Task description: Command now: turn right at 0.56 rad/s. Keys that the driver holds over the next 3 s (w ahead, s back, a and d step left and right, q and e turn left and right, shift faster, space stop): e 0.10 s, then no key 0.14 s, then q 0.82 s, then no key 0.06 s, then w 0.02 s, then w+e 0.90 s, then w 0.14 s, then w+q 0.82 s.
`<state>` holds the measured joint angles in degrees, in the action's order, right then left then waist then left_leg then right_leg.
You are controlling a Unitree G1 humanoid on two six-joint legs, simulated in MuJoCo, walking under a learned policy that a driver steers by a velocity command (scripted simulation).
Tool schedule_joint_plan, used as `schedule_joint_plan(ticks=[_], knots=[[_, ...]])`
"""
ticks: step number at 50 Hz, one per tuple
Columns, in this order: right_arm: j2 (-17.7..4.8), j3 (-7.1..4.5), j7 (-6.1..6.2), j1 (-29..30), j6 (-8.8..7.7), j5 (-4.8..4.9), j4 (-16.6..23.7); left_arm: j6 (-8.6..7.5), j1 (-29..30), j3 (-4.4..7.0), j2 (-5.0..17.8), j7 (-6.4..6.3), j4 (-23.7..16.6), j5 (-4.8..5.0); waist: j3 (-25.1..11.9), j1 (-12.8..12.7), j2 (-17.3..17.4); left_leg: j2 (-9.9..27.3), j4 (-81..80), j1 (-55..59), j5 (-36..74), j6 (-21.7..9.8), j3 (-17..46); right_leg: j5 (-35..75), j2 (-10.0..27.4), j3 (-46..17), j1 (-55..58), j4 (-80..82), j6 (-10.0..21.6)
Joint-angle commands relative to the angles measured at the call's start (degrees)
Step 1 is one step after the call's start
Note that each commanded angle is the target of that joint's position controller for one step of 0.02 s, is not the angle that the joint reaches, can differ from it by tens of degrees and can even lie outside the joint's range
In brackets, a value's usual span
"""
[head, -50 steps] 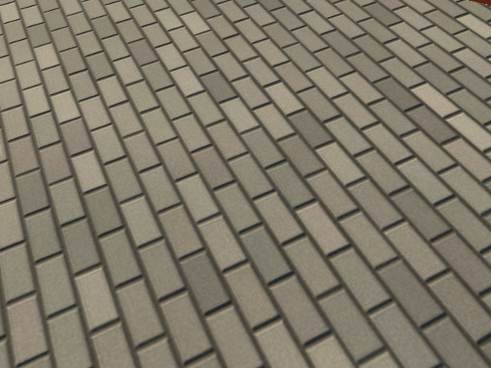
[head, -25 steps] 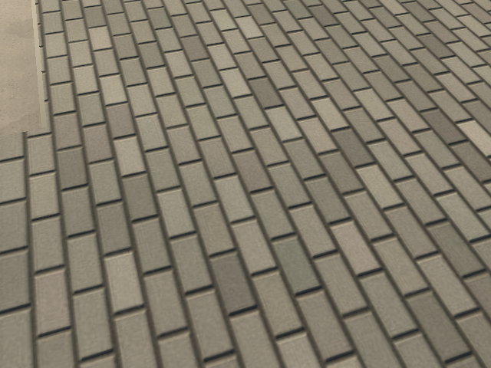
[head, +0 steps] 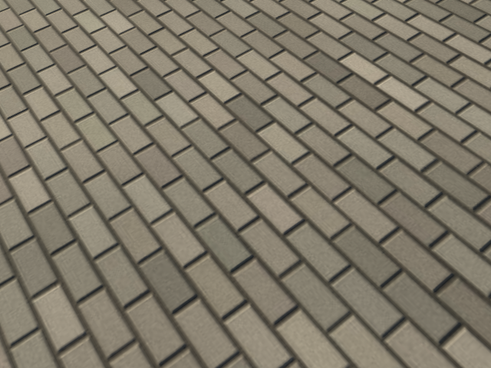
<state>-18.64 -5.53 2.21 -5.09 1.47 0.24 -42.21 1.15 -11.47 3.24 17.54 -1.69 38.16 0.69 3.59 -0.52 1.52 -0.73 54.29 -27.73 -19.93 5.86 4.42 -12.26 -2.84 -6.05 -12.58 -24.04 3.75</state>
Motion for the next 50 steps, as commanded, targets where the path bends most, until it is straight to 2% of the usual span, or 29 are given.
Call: schedule_joint_plan(ticks=[1,8,10,11,12,13,14,15,16,17,19,21,25,26,27,28,29,30,31,33,36,40,43,44,45,46,47,49,50], knots=[[-3.7,-0.62,-0.1,2.9,-1.25,0.13,4.3,-0.07,0.2,3.21,11.0,-0.44,-4.0,-0.05,-5.8,-1.2,-9.6,-0.4,-6.4,-2.9,0.4,0.6,0.7,16.2,13.0,-14.9,7.9,4.1,9.5],[-4.4,-0.71,-1.64,0.0,-3.05,0.63,3.9,0.88,3.4,3.0,10.2,0.23,-5.5,-0.03,-8.4,-1.0,-11.2,-1.3,-18.5,6.7,-0.3,-1.3,0.2,22.2,12.5,-20.9,6.1,-0.6,8.8],[-3.7,-0.61,-2.29,-2.8,-3.64,0.4,3.1,1.22,5.0,2.43,9.1,-0.05,-5.7,0.6,-8.9,1.2,-10.6,-1.0,-30.3,13.5,9.1,-3.0,-1.1,20.5,10.5,-20.7,4.5,-3.0,6.3],[-4.5,-0.7,-2.32,-3.4,-3.83,-0.24,3.1,1.12,3.6,2.0,7.8,-0.19,-5.3,0.43,-8.8,1.2,-8.6,1.8,-34.8,18.4,16.9,-4.4,1.0,13.8,8.5,-19.6,1.7,-4.3,3.6],[-7.8,-0.95,-2.06,-3.3,-3.79,-1.45,4.2,0.78,0.6,1.04,4.9,-0.07,-5.1,-1.09,-10.4,-0.8,1.6,11.9,-36.4,23.9,27.1,-8.1,11.3,-0.3,3.2,-13.5,-2.9,-12.8,0.1],[-8.5,-0.52,-2.19,-1.7,-3.67,-2.82,3.6,0.43,-0.9,1.13,4.9,-0.23,-5.6,-0.9,-7.4,-3.4,11.4,19.1,-35.9,21.7,36.2,-17.7,21.0,-21.8,-3.9,-7.2,-9.7,-17.9,-3.3],[-4.4,0.74,-2.45,-0.6,-4.19,-2.62,4.0,0.23,-0.9,1.85,7.9,-0.63,-4.7,-1.64,-7.5,-1.9,9.4,21.7,-37.3,17.9,31.3,-22.7,23.7,-25.8,-0.8,-6.8,-8.7,-25.7,-6.2],[-2.6,1.58,-2.63,0.9,-4.53,-2.11,3.9,0.29,-0.1,2.39,9.0,-0.68,-3.8,-1.31,-6.4,-2.0,7.3,18.4,-37.4,16.9,26.7,-21.3,20.6,-23.0,0.5,-6.5,-7.9,-28.3,-7.5],[-2.6,1.82,-2.72,2.0,-4.54,-1.39,3.4,0.52,-0.2,2.14,7.3,-0.7,-2.7,-1.64,-6.4,-2.5,6.6,15.0,-37.3,17.4,21.4,-18.5,17.5,-20.4,1.9,-5.0,-7.8,-26.5,-8.7],[-3.1,1.82,-2.7,2.6,-4.39,-0.35,3.1,0.67,0.5,1.95,6.3,-0.66,-2.4,-1.95,-5.1,-1.9,7.3,13.3,-36.7,18.4,20.2,-17.0,16.5,-17.7,3.1,-3.8,-8.8,-23.9,-9.8],[-6.0,1.07,-2.22,1.0,-3.27,0.25,2.5,0.11,2.5,1.22,4.0,-0.33,-2.2,-1.43,-4.2,-0.6,7.5,9.8,-34.6,18.6,24.4,-15.5,13.8,-15.2,2.4,-0.2,-6.7,-16.4,-10.5],[-8.8,0.03,-1.76,-2.1,-2.22,0.42,2.3,-0.47,3.4,1.51,4.4,-0.58,-1.9,-0.32,-5.5,1.2,8.2,9.4,-33.1,21.5,28.1,-16.3,15.4,-12.5,0.5,1.9,-5.7,-10.9,-10.0],[-8.5,-0.21,-1.13,-1.2,-1.09,1.77,3.2,-0.95,0.6,2.18,5.1,-0.72,-0.1,-0.03,-7.3,-0.1,8.7,8.6,-31.5,20.5,27.4,-15.2,18.4,-0.8,-0.1,2.8,1.3,2.3,-7.2],[-7.7,-0.06,-0.9,-1.3,-1.06,1.73,3.4,-1.13,-0.1,2.52,6.1,-0.68,-0.1,-0.47,-8.4,-0.3,7.2,7.7,-30.3,16.9,26.1,-13.6,17.8,3.3,2.1,1.8,5.9,2.3,-6.0],[-6.1,0.28,-0.78,-0.8,-1.28,1.39,4.5,-1.12,-1.1,3.31,8.9,-0.65,0.2,-1.09,-9.5,0.2,1.2,5.1,-27.3,12.1,22.1,-11.2,13.7,8.3,5.9,-0.4,8.9,-0.3,-3.4],[-5.1,0.53,-0.93,-0.8,-1.45,1.39,4.9,-0.85,-1.1,3.89,9.9,-0.4,0.5,-1.44,-8.3,0.6,-6.7,0.1,-22.4,7.6,13.1,-8.5,7.6,10.6,9.2,-4.1,9.3,1.0,0.4],[-5.0,0.6,-1.12,-1.4,-1.42,1.28,4.7,-0.72,-1.2,3.83,9.5,-0.24,-0.1,-2.0,-6.7,-0.3,-11.3,-2.9,-16.6,2.4,3.8,-6.3,3.5,14.5,15.4,-9.9,10.1,4.0,5.0],[-5.7,0.15,-1.27,-1.9,-1.32,1.22,4.7,-0.84,-0.1,3.51,8.6,-0.51,-0.7,-2.4,-6.1,-0.6,-14.7,-3.1,-6.7,-1.3,-10.5,-5.1,0.8,20.1,21.7,-14.7,10.2,5.7,9.6],[-7.4,-0.75,-1.33,-2.1,-1.06,1.25,4.6,-1.19,0.5,2.92,7.5,-0.84,-1.3,-2.42,-5.1,-0.8,-12.8,-1.7,4.7,-4.2,-16.8,-4.0,0.9,26.7,24.8,-16.0,9.3,5.8,12.4],[-6.0,-0.88,-1.63,-4.0,0.09,1.39,3.9,-1.82,3.9,2.6,7.0,-1.15,-1.5,-1.1,-3.4,1.6,-7.6,1.0,8.4,-5.8,-12.7,-2.6,1.8,29.2,21.9,-8.7,8.6,4.0,9.7],[-3.4,0.4,-2.42,-1.5,0.62,1.22,5.5,-1.25,3.0,3.25,8.7,-1.23,-0.6,-0.74,-3.7,-0.4,-9.6,2.0,1.3,-3.9,-6.3,-0.7,-2.8,30.4,18.3,-1.6,9.9,3.6,8.3],[-4.7,0.4,-4.03,-0.9,0.93,1.64,8.0,-0.32,2.4,3.96,10.7,-0.88,-0.4,-0.16,-6.2,-1.4,-11.8,1.7,-12.0,5.3,-2.8,-2.2,-6.9,28.6,18.9,2.0,8.9,1.5,7.3],[-6.5,-0.9,-3.64,-7.1,1.5,1.01,6.8,-1.06,1.7,3.58,9.5,-0.18,0.5,1.2,-7.3,1.8,-8.4,-1.3,-27.6,17.7,10.3,-6.2,-8.6,19.1,16.9,6.3,3.1,-7.5,2.4],[-10.6,-2.28,-2.74,-9.8,1.45,1.13,7.0,-1.58,-1.6,2.97,7.4,0.27,1.2,-0.36,-8.9,1.9,1.4,3.9,-30.6,27.9,27.5,-9.3,0.9,6.2,12.8,11.2,-6.2,-19.1,-2.7],[-17.8,-3.26,-2.11,-9.9,0.84,-0.07,9.2,-1.75,1.1,1.28,3.1,0.2,-2.6,-3.39,-9.3,1.3,17.0,21.4,-32.2,32.4,46.3,-21.7,26.5,-27.8,3.5,11.6,-23.3,-35.3,-8.1],[-14.4,-2.18,-2.85,-12.3,-0.67,-1.61,9.1,-1.71,5.1,2.1,6.1,-0.2,-3.0,-1.89,-13.6,5.4,8.8,24.0,-33.2,29.3,46.5,-28.4,28.3,-30.7,2.8,2.2,-23.0,-45.4,-8.3],[-13.3,-1.81,-3.01,-9.6,-1.71,-1.6,8.8,-1.36,5.2,2.47,7.2,-0.47,-3.4,-0.33,-10.4,3.7,7.2,21.4,-34.5,26.0,37.4,-26.8,24.2,-26.0,3.7,1.1,-24.2,-47.3,-7.7],[-9.9,-0.96,-2.24,-3.7,-1.81,0.45,9.0,-0.88,4.7,3.27,8.6,-1.34,-2.0,-0.91,-6.0,1.4,3.9,15.0,-35.2,22.2,25.2,-20.2,17.7,-16.4,5.7,0.5,-24.1,-42.9,-7.2],[-9.2,-0.43,-1.84,-2.6,-1.54,0.6,9.4,-0.75,4.2,3.38,8.5,-1.37,-1.7,-1.18,-5.9,0.7,4.4,13.1,-35.4,19.4,26.6,-19.3,15.7,-13.4,5.0,0.9,-21.1,-42.3,-7.6]])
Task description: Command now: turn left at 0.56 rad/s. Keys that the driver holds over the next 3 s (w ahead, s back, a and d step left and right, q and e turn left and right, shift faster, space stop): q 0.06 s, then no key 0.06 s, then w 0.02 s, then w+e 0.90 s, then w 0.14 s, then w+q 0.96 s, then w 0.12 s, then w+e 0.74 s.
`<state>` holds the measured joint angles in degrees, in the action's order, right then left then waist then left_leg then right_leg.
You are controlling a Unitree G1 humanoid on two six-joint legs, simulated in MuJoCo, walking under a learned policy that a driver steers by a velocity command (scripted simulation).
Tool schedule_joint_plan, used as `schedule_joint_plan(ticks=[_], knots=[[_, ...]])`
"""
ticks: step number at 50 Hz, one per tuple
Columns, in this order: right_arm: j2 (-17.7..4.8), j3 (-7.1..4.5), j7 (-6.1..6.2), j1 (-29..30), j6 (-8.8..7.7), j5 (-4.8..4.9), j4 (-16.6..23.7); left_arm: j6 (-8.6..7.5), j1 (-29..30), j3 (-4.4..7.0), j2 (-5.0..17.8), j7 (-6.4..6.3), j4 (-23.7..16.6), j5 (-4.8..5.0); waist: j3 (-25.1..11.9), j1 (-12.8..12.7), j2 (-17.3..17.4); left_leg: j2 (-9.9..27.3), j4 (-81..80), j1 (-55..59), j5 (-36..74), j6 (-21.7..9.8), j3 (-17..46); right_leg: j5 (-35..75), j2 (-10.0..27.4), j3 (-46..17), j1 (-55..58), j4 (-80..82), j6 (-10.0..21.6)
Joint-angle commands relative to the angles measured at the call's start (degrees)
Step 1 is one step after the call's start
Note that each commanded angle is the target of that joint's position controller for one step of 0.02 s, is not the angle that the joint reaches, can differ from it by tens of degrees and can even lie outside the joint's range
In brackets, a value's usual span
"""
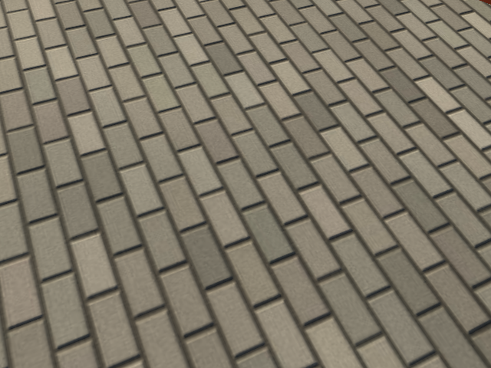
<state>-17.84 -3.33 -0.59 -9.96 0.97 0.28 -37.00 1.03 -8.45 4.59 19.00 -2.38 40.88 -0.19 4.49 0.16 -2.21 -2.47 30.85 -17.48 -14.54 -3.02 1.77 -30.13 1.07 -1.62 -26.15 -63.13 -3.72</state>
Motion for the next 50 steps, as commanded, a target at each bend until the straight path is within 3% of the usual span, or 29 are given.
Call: schedule_joint_plan(ticks=[1,6,9,11,13,15,17,18,19,20,21,22,24,26,29,31,34,37,38,39,40,41,42,43,44,45,46,48,50], knots=[[-9.9,-2.48,1.31,2.5,-0.77,0.35,4.4,-0.7,0.3,1.93,6.4,-0.44,-4.3,-0.35,-7.6,-0.6,8.5,13.8,-12.1,8.4,21.8,-10.3,17.5,6.7,0.1,-3.1,-5.8,-2.9,-0.6],[-9.1,-2.2,2.38,1.2,-0.26,0.08,4.1,-0.86,0.4,0.74,3.5,0.07,-4.2,0.08,-9.1,0.5,9.2,12.6,-11.6,10.3,17.3,-10.4,17.0,10.2,-0.5,-2.7,-3.0,10.1,-2.0],[-8.4,-1.65,2.11,-0.2,-0.31,-0.06,3.0,-1.35,0.5,0.11,3.1,1.11,-4.2,0.57,-8.4,2.2,12.0,12.0,-15.6,7.2,-8.9,-10.4,18.7,10.9,0.1,-0.4,1.1,17.5,-1.2],[-8.7,-1.34,1.59,-1.2,-0.61,-0.4,1.8,-2.21,1.2,-0.15,3.5,1.87,-4.5,1.05,-5.9,3.2,12.9,13.0,-17.3,5.4,-16.1,-10.5,20.4,9.0,0.3,1.1,2.7,20.8,0.0],[-9.8,-1.4,1.23,-2.3,-1.06,-0.34,0.9,-3.22,1.7,-0.38,3.7,2.37,-4.6,1.61,-3.7,3.8,11.4,14.3,-17.8,5.0,-19.3,-10.5,21.5,7.8,0.2,1.7,3.4,24.0,2.0],[-10.1,-1.28,0.99,-2.0,-1.59,0.08,0.2,-4.29,-0.3,-0.73,3.0,2.81,-3.8,1.95,-2.5,2.4,9.7,14.6,-17.2,3.2,-20.5,-10.0,20.7,9.5,-0.2,2.6,7.1,29.4,4.5],[-8.7,-0.73,0.76,-0.6,-2.02,0.37,0.1,-5.12,-5.2,-0.86,2.4,3.01,-1.6,1.8,-2.7,-0.6,8.0,12.5,-14.5,-0.9,-20.7,-8.2,17.2,13.1,-1.7,3.9,15.7,36.7,6.8],[-6.7,-0.09,0.67,0.4,-2.46,0.0,0.3,-5.36,-8.3,-0.79,2.8,2.9,-0.6,1.74,-3.0,-1.9,6.5,10.5,-10.2,-3.6,-18.7,-6.4,14.5,12.2,-0.2,0.9,20.0,38.6,7.9],[-3.1,0.97,0.42,2.2,-3.13,-0.71,1.4,-5.61,-13.7,-0.48,5.1,2.59,0.3,1.59,-4.4,-3.3,-1.0,5.9,3.2,-9.3,-14.3,-2.9,7.7,7.9,7.8,-11.7,25.7,43.8,10.8],[-3.8,0.42,0.47,4.5,-4.5,-0.25,4.5,-5.68,-16.1,1.4,11.9,3.21,0.9,1.01,-1.2,-2.7,-12.4,-1.4,15.2,-22.4,-14.7,0.8,-2.1,-1.9,17.5,-33.2,28.1,51.2,18.6],[-7.6,-0.68,0.66,6.9,-5.63,0.68,4.9,-6.14,-16.8,1.12,10.2,3.58,0.6,0.56,1.9,-4.5,-9.0,0.5,23.6,-28.5,-19.1,1.4,1.8,-4.3,20.5,-40.2,27.9,54.2,22.1],[-8.0,-1.01,0.18,5.9,-6.41,1.37,4.5,-6.57,-15.5,0.44,8.0,3.41,0.2,0.53,2.5,-3.2,-6.8,2.8,26.7,-30.9,-14.2,0.9,3.7,-3.3,19.0,-36.6,29.1,53.7,20.9],[-7.1,-1.01,-0.57,6.3,-7.3,0.27,3.7,-6.5,-15.2,0.24,6.9,2.96,-0.4,1.04,1.4,-3.3,-4.2,4.2,26.2,-33.0,-6.1,1.4,2.9,6.0,14.8,-28.9,32.6,53.2,18.4],[-5.3,-0.9,-1.17,7.9,-7.74,-0.46,4.0,-5.61,-16.2,-0.23,5.3,2.19,-0.6,1.19,-0.5,-3.3,-4.0,4.0,21.3,-29.3,-0.5,3.1,1.5,17.7,11.1,-22.4,32.0,53.0,16.8],[-2.0,0.02,-1.62,11.0,-7.7,-0.34,4.2,-4.36,-16.4,-0.12,5.4,1.04,-0.7,1.27,-1.1,-4.0,-4.5,1.9,11.1,-21.9,6.3,5.7,-0.8,25.8,7.6,-15.8,26.3,52.4,15.6],[-1.2,0.35,-1.81,13.9,-7.68,-0.01,4.8,-3.81,-17.3,0.36,6.6,0.6,-0.5,1.33,-0.4,-5.1,-5.1,0.8,5.0,-16.7,10.2,6.5,-1.2,26.1,6.8,-14.6,21.6,51.7,14.9],[-2.9,-0.17,-1.88,15.1,-7.82,0.69,5.3,-3.47,-18.1,0.93,7.9,0.41,-0.2,2.01,-0.2,-4.9,-5.8,0.3,0.2,-9.9,13.1,6.3,-0.1,24.7,8.2,-17.3,18.1,50.6,14.0],[-6.1,-1.54,-1.31,10.7,-8.11,1.23,4.6,-3.34,-16.0,1.5,8.5,0.42,-0.6,2.18,-1.2,-1.4,-7.4,1.1,-2.2,-3.3,10.4,4.2,1.1,29.7,10.1,-19.8,19.2,47.0,12.1],[-7.6,-2.44,-0.81,5.7,-8.17,1.13,3.4,-3.26,-14.9,1.3,7.7,0.54,-1.1,1.9,-3.8,1.4,-7.1,0.8,-4.2,3.4,10.0,2.7,0.2,36.1,8.3,-18.7,18.6,41.6,10.8],[-9.6,-3.49,-0.21,-1.4,-8.19,0.8,2.0,-3.27,-14.3,0.71,5.8,0.81,-1.8,1.27,-9.5,5.0,-5.8,3.4,-4.7,14.3,10.1,0.6,1.6,38.4,4.7,-16.2,15.6,31.0,8.9],[-13.2,-4.23,0.47,-11.7,-7.75,-0.19,1.2,-3.23,-15.1,-0.83,1.1,0.89,-3.6,-0.44,-20.8,8.1,2.9,14.8,-3.4,31.0,1.9,-3.0,13.7,24.5,0.2,-12.4,7.1,13.0,7.0],[-15.9,-4.35,-0.35,-12.4,-7.15,-1.43,-0.1,-3.92,-23.4,-2.07,-3.4,0.83,-5.5,2.26,-25.5,2.3,24.8,26.8,-13.7,40.7,-13.3,-10.9,43.3,-5.3,-6.0,-8.5,-10.6,-3.7,4.5],[-9.2,-2.95,-0.49,-9.3,-7.18,-0.75,0.6,-3.91,-21.5,-0.59,3.9,0.76,-3.4,3.58,-17.9,3.1,17.1,25.6,-16.5,34.4,-20.8,-10.0,43.0,-1.4,-1.3,-9.7,-16.1,-10.9,4.0],[-6.1,-2.15,-0.15,-6.4,-6.96,-0.17,0.7,-3.72,-15.6,0.17,6.4,0.99,-3.9,3.34,-10.6,3.6,11.4,23.6,-16.2,27.3,-15.8,-8.3,31.8,4.3,1.0,-7.6,-17.2,-11.0,4.2],[-5.2,-1.88,-0.15,-4.5,-6.86,-0.36,0.2,-3.59,-12.7,0.11,5.8,0.99,-3.9,2.5,-7.1,2.8,6.6,20.8,-16.5,20.8,-6.1,-7.5,23.7,8.2,3.2,-6.4,-14.7,-9.6,4.1],[-4.2,-1.69,-0.12,-3.4,-6.78,-0.81,-0.5,-3.62,-10.8,0.24,5.1,1.24,-4.5,1.83,-5.1,2.0,6.5,18.7,-17.5,16.7,-0.1,-7.3,18.6,10.6,4.6,-6.3,-13.5,-7.3,4.2],[-3.7,-1.5,0.08,-2.6,-6.99,-1.25,-0.9,-3.31,-10.7,0.27,4.3,1.65,-4.6,2.02,-4.5,1.0,7.8,17.2,-18.9,13.9,3.4,-6.9,14.2,12.1,5.8,-6.2,-11.2,-6.1,4.2],[-3.6,-1.7,0.15,-2.5,-7.78,-0.78,-2.0,-2.57,-9.6,-0.19,2.1,2.07,-5.4,2.2,-3.4,0.5,8.1,17.0,-21.2,11.6,7.5,-7.9,9.5,13.1,6.4,-4.9,-11.2,-4.3,4.0],[-4.9,-2.18,0.14,-2.6,-8.16,-0.34,-3.2,-2.19,-6.9,-0.58,1.2,2.24,-6.9,1.72,-1.6,0.3,6.6,17.8,-23.1,10.9,10.6,-8.9,6.2,15.1,6.8,-4.7,-13.8,-0.6,3.3]])
Over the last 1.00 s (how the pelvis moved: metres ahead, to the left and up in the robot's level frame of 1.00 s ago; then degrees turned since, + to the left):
-0.01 0.07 -0.01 12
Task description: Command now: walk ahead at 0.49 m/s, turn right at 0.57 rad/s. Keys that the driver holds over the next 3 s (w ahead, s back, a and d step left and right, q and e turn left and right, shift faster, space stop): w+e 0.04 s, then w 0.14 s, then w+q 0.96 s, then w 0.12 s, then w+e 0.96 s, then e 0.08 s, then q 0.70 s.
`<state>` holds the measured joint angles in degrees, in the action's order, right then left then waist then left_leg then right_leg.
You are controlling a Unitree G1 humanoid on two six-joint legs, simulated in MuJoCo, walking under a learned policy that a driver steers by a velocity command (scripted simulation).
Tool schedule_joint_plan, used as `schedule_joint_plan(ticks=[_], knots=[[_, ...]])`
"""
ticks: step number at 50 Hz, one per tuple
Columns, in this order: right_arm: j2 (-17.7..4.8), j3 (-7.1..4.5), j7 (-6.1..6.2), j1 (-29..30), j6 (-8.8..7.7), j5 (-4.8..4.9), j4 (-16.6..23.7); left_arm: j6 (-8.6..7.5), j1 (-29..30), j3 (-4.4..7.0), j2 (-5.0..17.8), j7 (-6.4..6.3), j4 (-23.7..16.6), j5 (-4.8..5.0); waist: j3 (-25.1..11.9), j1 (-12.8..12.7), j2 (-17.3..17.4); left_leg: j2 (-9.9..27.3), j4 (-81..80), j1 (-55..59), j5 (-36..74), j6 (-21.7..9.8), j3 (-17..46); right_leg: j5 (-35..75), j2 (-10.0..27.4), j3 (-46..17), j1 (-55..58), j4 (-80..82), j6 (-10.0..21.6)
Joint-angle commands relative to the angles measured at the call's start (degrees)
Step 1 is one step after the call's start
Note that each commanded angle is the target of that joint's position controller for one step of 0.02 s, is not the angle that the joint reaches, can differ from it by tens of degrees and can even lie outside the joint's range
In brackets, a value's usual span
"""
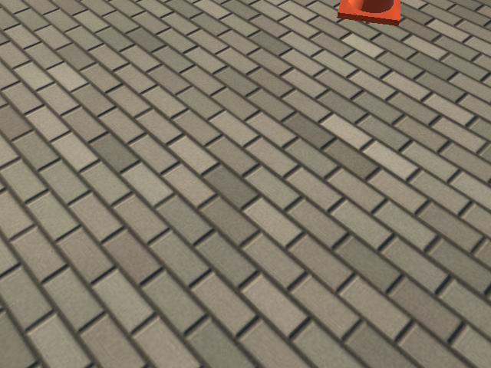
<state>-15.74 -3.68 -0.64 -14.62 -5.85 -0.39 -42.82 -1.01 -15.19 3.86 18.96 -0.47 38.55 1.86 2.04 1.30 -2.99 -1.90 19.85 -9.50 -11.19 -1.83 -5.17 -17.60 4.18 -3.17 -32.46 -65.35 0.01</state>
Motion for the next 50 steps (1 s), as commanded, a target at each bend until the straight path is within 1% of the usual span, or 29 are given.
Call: schedule_joint_plan(ticks=[1,5,8,10,12,13,14,15,16,17,18,19,20,21,23,26,31,36,39,40,41,42,43,44,45,46,47,48,50], knots=[[-7.7,-2.04,0.22,2.0,-1.32,0.34,2.2,-0.21,1.1,-0.01,1.1,0.47,-5.2,-0.55,1.3,-0.7,6.8,17.5,-12.5,3.4,9.0,-10.4,11.5,4.6,3.8,-3.1,-8.6,4.2,-0.9],[-9.4,-2.13,0.16,0.9,-0.77,0.6,0.5,-1.5,7.2,-1.08,-0.4,1.79,-6.5,-0.74,2.5,1.3,5.1,15.1,-13.0,3.6,14.0,-9.4,3.8,15.8,2.2,-0.5,-5.3,18.9,-0.2],[-11.2,-2.4,0.04,-2.9,-0.03,1.63,-1.5,-2.22,13.2,-1.52,-0.6,2.77,-8.5,-0.57,3.9,3.1,4.5,16.1,-12.9,6.7,14.7,-8.6,2.0,17.3,0.7,2.2,-3.4,27.1,1.1],[-12.1,-2.52,0.0,-5.2,0.81,2.47,-3.1,-2.49,15.8,-1.36,0.2,3.26,-9.9,-0.68,4.4,3.0,4.8,17.7,-11.2,10.7,18.7,-8.2,2.5,14.0,-0.3,3.0,-3.1,30.7,2.6],[-13.4,-2.5,0.07,-6.0,1.84,2.81,-4.3,-2.71,13.7,-0.39,2.2,3.33,-10.1,-1.14,1.6,0.1,6.7,18.1,-5.1,13.8,34.1,-7.4,3.0,9.1,-2.8,5.1,2.9,33.5,4.5],[-13.9,-2.34,0.16,-5.3,2.32,2.84,-4.5,-2.72,7.5,0.77,4.2,3.06,-8.6,-1.35,-2.6,-4.2,7.3,16.8,2.8,12.9,42.5,-6.2,1.8,10.1,-4.6,6.5,12.3,35.8,5.9],[-12.7,-1.61,0.38,-5.3,2.36,2.62,-4.5,-2.53,-1.6,2.34,7.1,2.4,-5.9,-1.44,-8.2,-8.8,7.0,14.2,13.7,6.8,42.1,-4.3,0.3,13.4,-4.9,6.4,26.9,36.4,7.3],[-8.3,0.09,0.28,-6.3,1.8,1.26,-2.5,-2.02,-10.7,3.73,12.2,1.28,-4.3,-2.57,-17.2,-11.3,0.1,9.7,33.2,-10.1,22.0,-1.4,-0.8,13.8,7.7,-8.3,47.7,34.3,11.6],[-3.0,1.83,-0.1,-12.0,0.86,1.09,-2.0,-1.99,-10.6,3.49,14.3,1.07,-4.9,-2.93,-26.3,-7.0,-10.6,0.6,50.0,-24.1,-22.5,1.1,6.4,6.1,20.7,-34.1,56.7,41.6,18.5],[-10.1,-0.13,-0.28,-6.8,0.45,2.99,-2.4,-2.4,-9.5,2.2,8.8,1.26,-5.2,-2.81,-22.8,-9.8,-4.3,2.4,55.1,-28.5,-21.9,1.0,13.1,4.1,19.6,-33.1,52.3,45.0,16.7],[-10.6,-0.54,-0.32,-3.1,0.36,3.87,-0.6,-2.74,-6.5,1.5,7.0,1.34,-4.2,-2.32,-13.1,-8.2,-4.5,5.1,54.4,-31.9,-17.3,0.8,11.3,7.8,17.4,-22.6,45.0,46.1,14.6],[-9.3,-0.33,0.04,-1.5,0.41,3.15,-0.5,-3.11,-3.4,1.07,5.2,1.53,-3.6,-2.04,-9.0,-6.1,-2.0,7.4,51.3,-30.9,-12.6,0.9,10.3,10.8,14.6,-16.6,38.4,47.6,13.1],[-8.8,-0.59,0.22,-1.7,0.93,2.35,-0.8,-3.57,-0.8,0.74,3.6,1.76,-3.4,-2.21,-6.2,-4.1,-2.5,8.9,49.1,-28.5,-9.1,1.3,10.3,13.4,12.7,-11.9,32.8,49.8,12.3],[-8.0,-0.66,0.24,-3.7,1.88,2.4,-1.7,-4.18,1.0,0.51,2.3,1.85,-3.3,-2.51,-5.4,-2.3,-3.0,9.8,48.4,-24.8,-6.2,1.6,10.8,14.1,11.4,-8.4,28.9,52.3,11.9],[-5.4,-0.35,0.36,-5.3,3.43,2.51,-2.3,-5.52,2.3,0.79,1.8,1.8,-2.1,-2.59,-4.0,-0.7,-1.8,10.0,47.5,-22.7,-3.7,2.4,10.6,16.7,11.3,-4.2,25.0,55.9,12.5],[-4.6,-0.38,0.59,-1.5,4.37,2.16,-0.8,-6.24,2.6,1.36,2.7,1.17,-0.1,-2.94,0.1,-0.6,-0.8,10.1,41.7,-27.2,2.4,3.4,11.9,19.2,10.7,2.2,24.3,58.5,11.7],[-2.9,0.57,-1.23,7.0,3.53,1.62,2.0,-5.48,0.7,2.23,5.3,0.05,2.0,-2.52,3.1,-3.5,0.8,9.0,24.9,-27.4,14.2,2.7,8.0,20.2,10.0,10.4,27.4,59.6,10.2],[-3.5,0.69,-2.83,13.9,3.55,1.63,6.1,-3.56,-2.9,3.23,7.4,-0.21,4.6,-0.98,4.9,-5.3,1.3,7.8,17.5,-30.3,9.0,-0.4,4.3,25.7,12.8,13.4,36.9,55.7,9.0],[-5.9,-0.69,-3.13,10.3,4.08,1.72,7.0,-2.2,-1.5,3.84,9.7,-0.62,4.5,-0.32,0.0,-1.7,-1.3,2.7,17.1,-21.7,0.8,-3.7,-0.5,51.2,12.7,15.6,39.8,44.5,7.1],[-7.9,-1.95,-2.9,4.1,4.33,1.95,5.8,-1.67,-0.7,3.86,10.1,-0.71,4.2,-0.03,-3.8,2.1,-1.4,0.0,16.2,-13.6,-0.3,-5.3,-1.9,57.1,11.6,16.5,38.4,35.4,6.0],[-11.1,-3.92,-2.1,-5.3,4.6,2.09,3.4,-1.54,-0.2,3.33,9.2,-0.84,3.9,0.14,-8.8,7.1,0.0,-2.3,12.7,0.9,2.7,-7.6,-1.2,53.4,9.1,17.8,31.9,22.3,3.8],[-16.7,-5.49,-0.8,-11.2,5.3,2.39,2.1,-2.16,-2.3,1.65,4.5,-0.87,2.7,-2.0,-12.9,7.3,10.6,7.7,11.9,17.0,6.1,-11.3,15.2,20.1,5.2,17.4,15.8,3.6,0.8],[-20.1,-5.56,-1.06,-7.5,4.36,2.06,4.5,-3.97,-5.4,-0.12,-0.5,-0.34,-0.4,-2.24,-20.7,1.4,19.7,19.9,1.8,31.5,-8.6,-23.6,50.1,-17.4,-7.6,6.4,-5.8,-14.6,-2.3],[-14.6,-4.01,-1.73,-7.6,3.34,1.88,5.3,-5.9,1.5,0.82,5.5,0.39,-1.1,-0.27,-20.6,5.8,9.7,20.8,-4.5,31.0,-12.2,-21.2,51.5,-15.1,-4.7,-3.2,-11.9,-16.3,-0.9],[-12.1,-3.33,-1.77,-6.2,2.5,1.61,4.9,-6.81,5.1,0.95,6.2,0.66,-2.5,1.14,-12.8,5.1,7.8,19.2,-4.7,24.7,-9.5,-18.9,43.4,-10.1,-2.5,-2.5,-14.2,-13.3,0.5],[-10.6,-2.82,-1.78,-2.7,2.03,1.72,5.0,-7.18,5.2,0.77,5.4,0.17,-2.0,0.1,-7.5,2.1,2.6,16.5,-4.3,16.0,-2.3,-16.8,36.5,-5.7,0.2,-2.2,-11.9,-8.0,0.7],[-8.6,-2.26,-1.49,0.4,1.88,1.59,5.5,-7.0,4.8,1.17,5.9,-0.21,-1.4,-1.6,-5.7,0.2,3.0,14.4,-4.4,10.0,4.4,-15.7,31.5,-3.0,1.9,-2.4,-8.1,-3.0,0.3],[-8.0,-1.89,-1.13,1.9,1.86,0.89,6.4,-6.4,3.7,1.4,6.0,-0.08,-1.2,-2.1,-4.9,-1.3,4.6,12.9,-5.4,5.9,9.1,-15.4,28.9,-1.0,2.6,-2.6,-4.5,-1.2,-0.2],[-8.6,-2.08,-0.5,1.9,1.74,0.97,6.5,-5.3,2.9,1.21,4.7,0.05,-1.1,-2.71,-4.4,-2.2,4.8,11.6,-6.7,1.8,16.2,-15.8,25.5,0.7,2.4,-1.3,-2.4,2.9,-1.9]])
Over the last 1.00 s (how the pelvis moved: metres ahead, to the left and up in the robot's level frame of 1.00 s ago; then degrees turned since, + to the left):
0.32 0.00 0.01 -17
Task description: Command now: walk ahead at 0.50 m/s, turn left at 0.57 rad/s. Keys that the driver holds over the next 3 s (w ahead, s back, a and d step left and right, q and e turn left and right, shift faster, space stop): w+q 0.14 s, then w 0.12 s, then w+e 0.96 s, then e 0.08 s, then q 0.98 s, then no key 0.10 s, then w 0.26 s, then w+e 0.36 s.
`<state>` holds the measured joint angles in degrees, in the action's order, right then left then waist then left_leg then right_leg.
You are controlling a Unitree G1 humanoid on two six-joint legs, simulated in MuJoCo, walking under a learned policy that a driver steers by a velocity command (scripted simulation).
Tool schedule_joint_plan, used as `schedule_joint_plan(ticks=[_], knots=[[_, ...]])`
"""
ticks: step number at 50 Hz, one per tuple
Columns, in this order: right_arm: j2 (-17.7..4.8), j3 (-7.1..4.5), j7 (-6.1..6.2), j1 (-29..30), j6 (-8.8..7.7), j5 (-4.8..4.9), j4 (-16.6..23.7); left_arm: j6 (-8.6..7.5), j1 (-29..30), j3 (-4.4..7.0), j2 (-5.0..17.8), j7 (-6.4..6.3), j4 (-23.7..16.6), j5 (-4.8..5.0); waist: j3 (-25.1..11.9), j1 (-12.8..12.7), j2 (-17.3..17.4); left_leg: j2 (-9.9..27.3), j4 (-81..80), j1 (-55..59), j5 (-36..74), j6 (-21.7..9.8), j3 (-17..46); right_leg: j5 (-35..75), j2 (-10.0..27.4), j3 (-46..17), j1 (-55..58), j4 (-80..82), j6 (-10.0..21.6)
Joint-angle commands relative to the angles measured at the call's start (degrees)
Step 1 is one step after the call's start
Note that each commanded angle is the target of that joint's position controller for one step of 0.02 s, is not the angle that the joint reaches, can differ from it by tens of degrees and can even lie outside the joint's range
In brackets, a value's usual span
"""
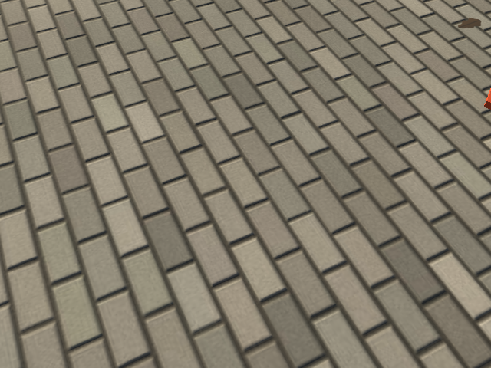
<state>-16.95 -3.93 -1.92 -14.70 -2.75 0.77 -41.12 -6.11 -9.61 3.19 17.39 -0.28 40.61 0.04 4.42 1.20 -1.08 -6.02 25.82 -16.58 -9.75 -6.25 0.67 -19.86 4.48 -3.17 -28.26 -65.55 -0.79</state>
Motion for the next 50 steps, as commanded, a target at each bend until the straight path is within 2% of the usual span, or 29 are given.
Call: schedule_joint_plan(ticks=[1,6,10,13,14,15,16,17,18,19,20,21,22,23,25,27,30,35,37,39,40,41,42,43,44,45,46,48,50], knots=[[-8.0,-2.0,1.18,1.2,-1.43,-0.1,4.4,0.27,-1.9,1.62,5.5,-0.16,-3.4,-1.02,-6.2,-2.0,2.6,15.1,-13.0,7.2,17.1,-11.3,17.8,4.6,1.8,-0.6,-6.5,5.7,-2.0],[-9.5,-2.38,2.68,-2.4,-0.54,0.52,2.9,0.29,8.6,0.21,2.5,0.28,-6.1,-0.64,-3.9,1.9,5.1,10.3,-12.1,3.3,11.4,-7.0,13.0,21.7,-2.1,0.6,-3.6,27.1,-4.0],[-8.9,-2.09,2.95,-6.1,-0.11,0.67,1.0,-0.8,12.7,0.3,3.6,1.7,-6.9,0.27,-3.6,4.0,6.3,13.0,-9.5,6.9,6.0,-6.0,16.2,26.3,-3.3,0.0,-0.9,35.2,-2.7],[-8.6,-2.05,3.06,-6.7,0.16,0.29,0.0,-1.41,11.1,1.03,5.3,2.25,-6.7,0.22,-3.1,2.7,7.9,16.2,-5.8,12.6,9.2,-4.9,19.7,20.2,-3.0,-0.4,-0.2,37.3,0.2],[-8.8,-2.12,2.98,-6.0,0.3,0.1,-0.1,-1.52,8.7,1.34,5.9,2.18,-6.1,0.27,-3.5,1.3,8.8,16.6,-3.9,14.1,13.6,-4.4,19.4,17.9,-3.4,0.8,1.7,38.0,1.5],[-8.2,-1.89,2.86,-5.1,0.38,-0.01,0.1,-1.63,3.9,2.07,7.0,1.89,-4.6,0.06,-5.8,-1.3,8.5,14.6,1.3,14.5,22.3,-3.4,17.5,17.8,-4.6,2.7,8.0,40.0,3.3],[-6.4,-1.08,2.7,-5.1,0.41,-0.54,0.6,-1.74,-3.2,2.81,9.0,1.64,-3.2,-0.5,-12.3,-4.4,6.6,11.7,12.2,11.8,24.3,-1.8,14.5,19.5,-1.2,-0.2,19.6,38.2,6.4],[-3.5,0.0,2.77,-10.8,-0.02,-0.63,1.5,-1.7,-10.3,3.79,13.4,1.65,-2.3,-1.36,-21.6,-4.1,-4.2,4.9,31.2,-3.6,10.3,2.0,9.5,16.7,9.3,-18.9,39.8,37.7,14.4],[-3.0,0.56,2.68,-13.8,-0.68,0.15,1.3,-1.12,-13.9,3.99,12.8,2.54,0.2,0.13,-23.5,-3.8,-17.8,-0.1,45.4,-18.7,-21.3,5.1,6.6,3.0,16.5,-41.1,47.6,47.4,20.7],[-7.7,-0.29,2.44,-9.0,-1.23,0.62,1.9,-0.89,-11.4,2.55,8.5,2.77,-0.4,1.61,-15.8,-4.7,-10.2,3.8,49.5,-25.5,-20.3,4.7,9.0,-7.2,15.7,-41.6,43.4,50.0,18.7],[-8.4,-0.4,2.24,-2.4,-1.72,0.75,3.2,-0.33,-8.3,1.95,6.6,2.56,-1.2,1.16,-9.5,-5.2,-4.9,6.2,49.0,-26.5,-15.8,4.4,7.4,-5.6,13.1,-33.6,36.5,50.4,16.6],[-7.6,-0.23,2.11,1.6,-2.36,-0.1,4.3,0.11,-6.4,1.65,6.1,2.48,-1.4,0.47,-4.7,-4.4,-1.1,7.7,45.3,-26.4,-12.7,4.4,5.9,1.0,10.4,-28.0,29.6,51.5,15.8],[-7.1,-0.45,2.07,2.4,-2.74,-1.12,4.6,0.18,-5.5,1.34,5.4,2.27,-1.6,0.13,-3.9,-3.1,-0.6,9.5,40.7,-24.3,-9.8,4.5,6.0,7.1,8.5,-24.7,26.2,52.1,15.2],[-6.2,-0.37,1.96,1.8,-2.94,-1.46,4.7,0.28,-5.2,1.16,5.2,2.07,-1.8,-0.13,-4.4,-2.1,-2.0,10.0,37.5,-21.6,-8.4,5.1,5.6,11.6,6.7,-22.5,24.4,52.8,14.9],[-4.6,0.03,1.88,1.1,-2.84,-1.69,4.7,0.41,-5.8,1.22,5.4,1.61,-1.4,0.46,-5.7,-1.2,-4.1,9.8,31.5,-19.2,-8.3,6.6,4.2,17.2,5.2,-19.1,22.6,53.6,15.5],[-3.2,0.65,2.03,4.2,-2.65,-1.72,5.7,0.68,-6.8,1.79,7.1,0.87,-0.8,0.94,-5.0,-1.8,-4.0,9.1,23.6,-17.8,-6.0,8.2,2.9,19.8,4.4,-16.3,19.7,54.4,15.9],[-2.0,1.31,1.69,10.4,-2.99,-1.36,6.7,1.49,-8.8,2.42,8.7,-0.03,0.0,1.28,-4.0,-3.9,-3.7,7.3,12.0,-13.4,5.3,9.5,2.7,18.6,2.5,-13.6,16.1,54.2,14.0],[-3.8,0.64,0.96,16.3,-3.95,-0.32,8.1,2.91,-13.0,2.57,8.6,-0.67,1.3,1.79,-4.0,-5.3,-4.2,5.0,2.9,-7.5,9.9,9.2,4.3,14.0,3.3,-17.9,17.5,50.2,12.1],[-5.2,-0.07,0.95,14.9,-4.38,-0.07,7.9,3.35,-12.3,2.78,8.7,-0.81,1.1,1.73,-4.2,-3.6,-5.4,5.1,0.8,-3.8,6.9,7.8,4.5,13.3,3.9,-20.5,18.6,47.4,11.0],[-7.2,-1.38,1.55,7.2,-4.68,-0.46,6.0,3.53,-11.0,2.1,6.3,-0.72,0.4,1.39,-7.7,0.8,-5.1,7.2,-2.6,8.7,5.7,4.9,4.5,14.8,0.5,-19.0,15.6,39.3,8.4],[-10.3,-2.32,2.15,-1.2,-4.69,-1.27,5.2,3.27,-10.3,0.89,2.9,-0.47,-0.7,0.59,-14.7,4.6,0.4,16.3,-1.9,21.7,1.9,1.2,12.8,9.1,-2.8,-14.5,9.3,24.5,6.3],[-14.5,-3.33,2.11,-5.7,-3.62,-1.8,3.7,2.72,-16.7,-0.21,-0.5,-0.65,-2.6,1.7,-20.6,2.3,16.1,28.4,-6.0,36.2,-9.8,-7.1,35.3,-12.3,-10.1,-6.1,-8.2,8.0,3.1],[-10.8,-2.76,1.65,-5.8,-3.29,-0.78,3.2,2.66,-17.4,0.62,4.7,-0.8,-1.9,2.55,-17.4,2.5,15.8,30.5,-8.7,34.1,-20.8,-8.4,43.3,-13.8,-5.6,-6.0,-16.3,-1.4,2.3],[-7.0,-1.75,1.69,-3.6,-3.21,-0.52,3.5,2.99,-13.1,1.53,7.6,-0.76,-1.9,2.36,-10.8,3.4,10.2,27.7,-9.4,28.5,-19.6,-6.4,35.5,-8.5,-3.5,-6.2,-18.1,-4.7,1.8],[-5.6,-1.21,1.63,-1.1,-3.11,-0.83,3.6,3.31,-10.4,1.69,7.5,-0.74,-2.1,1.75,-7.1,2.6,6.8,25.0,-10.3,22.8,-12.0,-4.9,27.6,-4.4,-1.9,-4.9,-16.7,-4.6,1.3],[-4.4,-0.85,1.57,0.8,-3.01,-1.16,3.2,3.38,-8.7,1.82,6.9,-0.58,-2.6,1.23,-4.9,1.6,6.2,22.9,-11.5,18.6,-5.9,-4.3,22.6,-1.4,-0.6,-4.6,-15.8,-2.9,0.9],[-3.5,-0.53,1.61,1.9,-3.07,-1.51,2.8,3.65,-8.0,1.9,6.1,-0.2,-3.0,1.3,-3.7,0.6,7.1,21.2,-12.8,15.3,-1.3,-3.7,18.1,0.5,0.7,-4.3,-14.0,-1.6,0.8],[-3.8,-0.8,1.61,2.3,-3.49,-1.29,2.0,4.25,-7.2,1.43,3.7,0.35,-3.9,1.62,-3.2,-0.1,8.0,20.2,-15.2,12.0,3.9,-4.0,12.4,2.8,1.7,-2.8,-12.3,0.3,0.3],[-5.4,-1.35,1.69,2.1,-3.82,-1.04,0.9,4.54,-5.1,1.09,2.7,0.62,-5.3,1.3,-2.6,-0.3,6.5,20.6,-16.9,11.2,7.9,-5.1,8.5,5.6,2.3,-2.5,-13.3,4.0,-0.6]])
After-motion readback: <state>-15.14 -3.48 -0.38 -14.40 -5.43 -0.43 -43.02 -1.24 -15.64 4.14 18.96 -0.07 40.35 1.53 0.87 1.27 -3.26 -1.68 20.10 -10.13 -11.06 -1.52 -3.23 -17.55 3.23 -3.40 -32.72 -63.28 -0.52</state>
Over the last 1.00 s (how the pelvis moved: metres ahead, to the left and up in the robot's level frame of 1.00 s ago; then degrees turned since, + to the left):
0.54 0.01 -0.01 17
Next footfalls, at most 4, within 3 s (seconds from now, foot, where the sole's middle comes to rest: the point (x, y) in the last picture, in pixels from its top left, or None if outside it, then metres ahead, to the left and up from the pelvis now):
0.32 right None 0.38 -0.13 -0.77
0.80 left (208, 311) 0.60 0.11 -0.77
1.30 right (316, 242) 0.81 -0.22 -0.77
1.84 left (250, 214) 0.92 -0.02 -0.77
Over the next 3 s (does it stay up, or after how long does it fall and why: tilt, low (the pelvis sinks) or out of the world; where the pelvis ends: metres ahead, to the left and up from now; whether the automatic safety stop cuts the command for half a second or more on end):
stays up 1.00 -0.10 0.00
